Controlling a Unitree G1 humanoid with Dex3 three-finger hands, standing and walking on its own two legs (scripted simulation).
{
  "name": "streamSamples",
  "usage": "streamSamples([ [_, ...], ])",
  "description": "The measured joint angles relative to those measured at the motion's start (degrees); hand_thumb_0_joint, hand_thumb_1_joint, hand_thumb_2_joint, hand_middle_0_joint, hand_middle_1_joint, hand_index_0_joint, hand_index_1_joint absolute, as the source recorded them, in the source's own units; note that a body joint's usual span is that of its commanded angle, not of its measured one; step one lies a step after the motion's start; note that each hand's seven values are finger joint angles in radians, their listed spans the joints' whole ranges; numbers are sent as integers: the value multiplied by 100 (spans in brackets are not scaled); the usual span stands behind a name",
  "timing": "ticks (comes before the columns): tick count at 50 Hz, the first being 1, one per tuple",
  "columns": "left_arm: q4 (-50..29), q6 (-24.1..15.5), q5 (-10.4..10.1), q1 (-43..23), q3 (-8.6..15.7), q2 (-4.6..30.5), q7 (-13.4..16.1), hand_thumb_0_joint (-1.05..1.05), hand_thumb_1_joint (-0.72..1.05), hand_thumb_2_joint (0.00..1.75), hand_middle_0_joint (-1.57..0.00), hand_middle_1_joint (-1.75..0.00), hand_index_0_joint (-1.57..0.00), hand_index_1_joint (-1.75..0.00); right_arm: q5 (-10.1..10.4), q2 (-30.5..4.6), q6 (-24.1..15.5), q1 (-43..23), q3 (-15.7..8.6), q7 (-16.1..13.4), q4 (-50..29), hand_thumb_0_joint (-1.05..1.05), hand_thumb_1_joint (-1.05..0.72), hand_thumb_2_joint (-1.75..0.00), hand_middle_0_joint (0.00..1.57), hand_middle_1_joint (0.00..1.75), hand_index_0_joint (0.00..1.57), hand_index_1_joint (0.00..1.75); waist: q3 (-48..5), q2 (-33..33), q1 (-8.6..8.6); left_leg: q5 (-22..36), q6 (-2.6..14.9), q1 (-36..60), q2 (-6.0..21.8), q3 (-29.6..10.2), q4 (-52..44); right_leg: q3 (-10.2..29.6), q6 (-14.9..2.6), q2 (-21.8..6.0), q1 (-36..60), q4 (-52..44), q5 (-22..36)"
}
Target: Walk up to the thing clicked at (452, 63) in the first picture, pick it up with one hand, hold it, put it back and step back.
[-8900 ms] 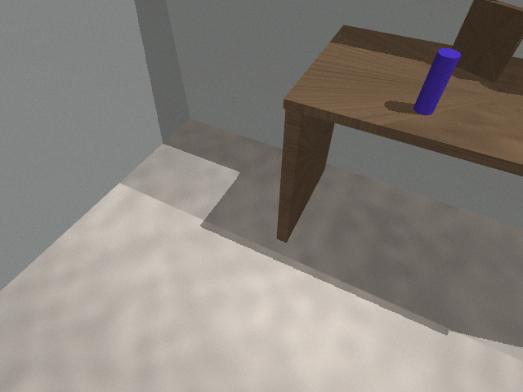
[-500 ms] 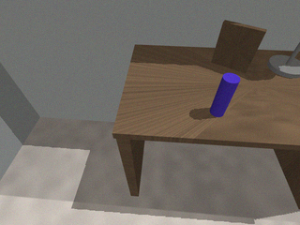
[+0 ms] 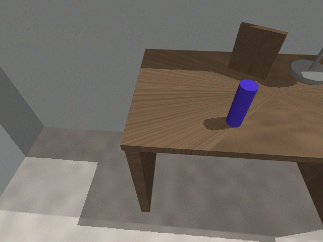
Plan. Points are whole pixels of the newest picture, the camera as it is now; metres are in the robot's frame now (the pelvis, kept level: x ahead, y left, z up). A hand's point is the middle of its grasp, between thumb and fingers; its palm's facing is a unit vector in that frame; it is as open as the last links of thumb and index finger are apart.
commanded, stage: stand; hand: right
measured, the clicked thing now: (240, 105) +0.49 -0.21 +0.06
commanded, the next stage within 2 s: none
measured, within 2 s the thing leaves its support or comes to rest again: neither
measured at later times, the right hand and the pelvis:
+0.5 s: hand out of the picture +0.09 -0.26 -0.16, palm faces -0.03 +0.94 -0.34, open 7.4 cm; pelvis +0.02 -0.01 +0.00, yaw +0 degrees
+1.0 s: hand out of the picture +0.10 -0.26 -0.16, palm faces -0.03 +0.94 -0.34, open 7.4 cm; pelvis +0.02 -0.01 +0.00, yaw +0 degrees
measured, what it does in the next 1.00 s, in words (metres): stands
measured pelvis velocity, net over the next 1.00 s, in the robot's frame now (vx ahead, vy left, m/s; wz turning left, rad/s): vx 0.02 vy -0.01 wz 0.00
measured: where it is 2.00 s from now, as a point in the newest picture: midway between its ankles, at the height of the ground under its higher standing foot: outside the picture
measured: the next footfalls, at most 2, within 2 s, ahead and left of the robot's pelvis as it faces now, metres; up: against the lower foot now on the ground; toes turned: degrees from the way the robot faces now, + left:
none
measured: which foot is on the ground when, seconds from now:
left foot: down 0.00-1.00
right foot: down 0.00-1.00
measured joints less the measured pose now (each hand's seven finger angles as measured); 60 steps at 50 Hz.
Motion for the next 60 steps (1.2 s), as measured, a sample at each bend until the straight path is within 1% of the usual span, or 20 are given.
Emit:
streamSamples([
  [17,-75,-9,-17,30,-57,47,2,1,91,90,-20,-30,-20,-30,7,-93,-15,78,28,-16,4,1,-91,-90,20,30,20,30,30,8,-34,-92,-40,27,40,-12,-27,-17,-39,37,11,9,-110],
  [41,-113,-23,-18,-46,-59,24,36,1,91,90,-20,-30,-20,-30,17,-65,8,4,38,-38,-61,1,-91,-90,20,30,20,30,14,34,-31,-166,-87,156,103,-27,-72,-39,-87,97,152,-58,-172],
  [60,-112,10,-13,10,-45,30,26,1,90,90,-20,-30,-20,-30,12,-57,10,70,47,-45,-87,1,-91,-90,20,30,20,30,14,18,-15,-134,-76,167,95,-5,-89,-17,-78,88,149,-63,-139],
])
